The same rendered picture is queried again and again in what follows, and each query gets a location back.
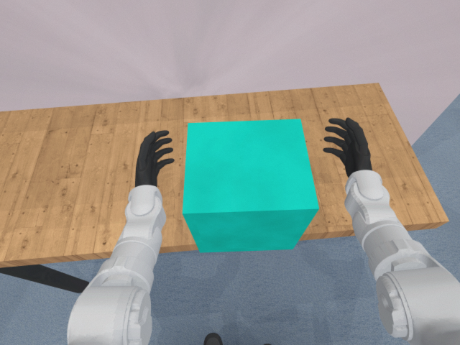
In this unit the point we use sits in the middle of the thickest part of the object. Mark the robot right upper arm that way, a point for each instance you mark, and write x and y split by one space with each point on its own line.
422 306

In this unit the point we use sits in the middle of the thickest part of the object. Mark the robot right forearm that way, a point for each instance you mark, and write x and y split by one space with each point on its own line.
385 240

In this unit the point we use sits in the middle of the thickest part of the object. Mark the robot right hand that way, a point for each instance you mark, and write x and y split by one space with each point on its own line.
355 155

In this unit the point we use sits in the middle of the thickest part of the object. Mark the robot left upper arm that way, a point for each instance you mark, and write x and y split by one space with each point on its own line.
112 315

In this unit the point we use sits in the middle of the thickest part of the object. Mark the robot left hand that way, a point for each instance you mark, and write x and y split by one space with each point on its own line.
147 167

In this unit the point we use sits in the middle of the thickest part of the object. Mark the carton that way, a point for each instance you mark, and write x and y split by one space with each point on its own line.
248 185

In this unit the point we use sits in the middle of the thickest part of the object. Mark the table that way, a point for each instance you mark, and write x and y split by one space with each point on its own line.
66 172

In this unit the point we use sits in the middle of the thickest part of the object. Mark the robot left forearm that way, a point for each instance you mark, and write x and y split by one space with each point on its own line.
135 254

